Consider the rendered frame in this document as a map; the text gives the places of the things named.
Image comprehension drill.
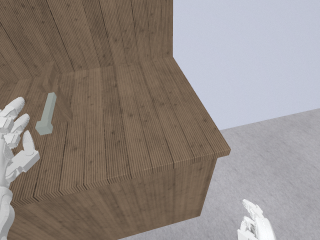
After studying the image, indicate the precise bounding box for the robot left hand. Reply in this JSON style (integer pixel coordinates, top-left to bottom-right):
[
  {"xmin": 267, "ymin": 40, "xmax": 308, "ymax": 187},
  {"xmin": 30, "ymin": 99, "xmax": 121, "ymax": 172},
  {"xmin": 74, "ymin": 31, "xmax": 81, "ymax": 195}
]
[{"xmin": 0, "ymin": 97, "xmax": 40, "ymax": 189}]

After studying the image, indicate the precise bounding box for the robot right hand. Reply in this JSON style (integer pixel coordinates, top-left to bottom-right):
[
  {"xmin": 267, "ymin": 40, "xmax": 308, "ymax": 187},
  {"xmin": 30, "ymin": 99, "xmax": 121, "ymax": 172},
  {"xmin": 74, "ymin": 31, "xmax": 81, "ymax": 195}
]
[{"xmin": 237, "ymin": 199, "xmax": 277, "ymax": 240}]

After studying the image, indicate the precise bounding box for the counter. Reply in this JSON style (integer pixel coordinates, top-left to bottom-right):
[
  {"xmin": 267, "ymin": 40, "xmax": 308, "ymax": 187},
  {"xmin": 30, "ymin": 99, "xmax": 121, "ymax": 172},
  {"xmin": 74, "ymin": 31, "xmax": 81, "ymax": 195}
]
[{"xmin": 0, "ymin": 0, "xmax": 231, "ymax": 240}]

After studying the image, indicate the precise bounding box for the robot left forearm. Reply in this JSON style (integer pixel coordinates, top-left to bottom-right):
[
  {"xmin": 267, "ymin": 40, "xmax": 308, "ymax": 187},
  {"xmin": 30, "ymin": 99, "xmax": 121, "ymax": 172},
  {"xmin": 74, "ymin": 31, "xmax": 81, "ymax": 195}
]
[{"xmin": 0, "ymin": 186, "xmax": 15, "ymax": 240}]

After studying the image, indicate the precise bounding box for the tap lever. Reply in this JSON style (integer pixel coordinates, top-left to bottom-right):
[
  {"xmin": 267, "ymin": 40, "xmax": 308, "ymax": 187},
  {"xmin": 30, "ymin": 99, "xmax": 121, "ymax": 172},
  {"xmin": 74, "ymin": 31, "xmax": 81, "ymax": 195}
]
[{"xmin": 35, "ymin": 92, "xmax": 57, "ymax": 135}]

